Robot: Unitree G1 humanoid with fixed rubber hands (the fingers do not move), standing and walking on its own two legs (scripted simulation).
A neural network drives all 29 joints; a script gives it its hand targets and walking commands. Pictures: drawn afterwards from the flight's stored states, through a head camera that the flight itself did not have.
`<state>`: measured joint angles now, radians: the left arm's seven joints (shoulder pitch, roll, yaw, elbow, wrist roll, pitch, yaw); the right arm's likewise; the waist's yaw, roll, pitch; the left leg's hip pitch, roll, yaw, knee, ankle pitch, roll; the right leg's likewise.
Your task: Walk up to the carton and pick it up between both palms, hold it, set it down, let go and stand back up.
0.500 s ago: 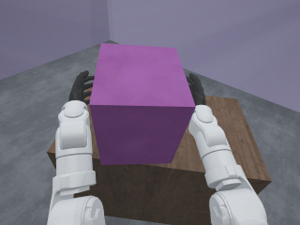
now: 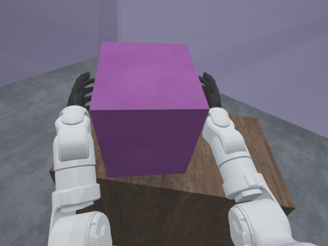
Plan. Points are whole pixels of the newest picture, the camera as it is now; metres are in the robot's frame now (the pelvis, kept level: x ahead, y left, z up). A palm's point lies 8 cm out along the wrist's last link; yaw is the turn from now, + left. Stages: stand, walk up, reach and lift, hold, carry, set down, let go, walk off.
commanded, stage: reach and lift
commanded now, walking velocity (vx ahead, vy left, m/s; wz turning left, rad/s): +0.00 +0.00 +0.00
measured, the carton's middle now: (146, 111) +0.41 +0.00 +0.16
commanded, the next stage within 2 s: hold in 0.24 s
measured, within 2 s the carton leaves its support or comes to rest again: neither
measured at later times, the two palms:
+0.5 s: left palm (83, 105) +0.35 +0.14 +0.23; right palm (222, 104) +0.35 -0.16 +0.23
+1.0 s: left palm (74, 107) +0.35 +0.16 +0.22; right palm (213, 105) +0.35 -0.14 +0.23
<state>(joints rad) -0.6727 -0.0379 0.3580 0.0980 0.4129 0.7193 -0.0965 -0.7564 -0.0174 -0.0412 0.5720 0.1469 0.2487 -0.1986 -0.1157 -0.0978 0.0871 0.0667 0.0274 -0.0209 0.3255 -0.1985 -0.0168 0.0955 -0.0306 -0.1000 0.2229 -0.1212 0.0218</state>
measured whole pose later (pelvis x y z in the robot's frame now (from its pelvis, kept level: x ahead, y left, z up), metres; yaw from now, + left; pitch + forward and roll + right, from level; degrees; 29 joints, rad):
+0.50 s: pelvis -0.02 -0.01 +0.00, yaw -1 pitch -11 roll +0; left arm -0.71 -0.07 0.39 0.04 0.43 0.80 -0.09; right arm -0.79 -0.04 -0.05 0.52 0.14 0.34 -0.19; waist -0.11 -0.06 0.07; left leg 0.05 0.04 -0.01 0.29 -0.16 -0.02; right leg 0.05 -0.02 -0.09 0.25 -0.11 0.01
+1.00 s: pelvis -0.01 -0.01 +0.00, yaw -1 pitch -12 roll -1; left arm -0.69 -0.05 0.38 0.01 0.45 0.83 -0.14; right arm -0.78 -0.03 -0.01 0.49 0.18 0.36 -0.22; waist -0.09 -0.07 0.09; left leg 0.07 0.03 0.00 0.30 -0.17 -0.02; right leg 0.07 -0.03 -0.08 0.26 -0.12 0.01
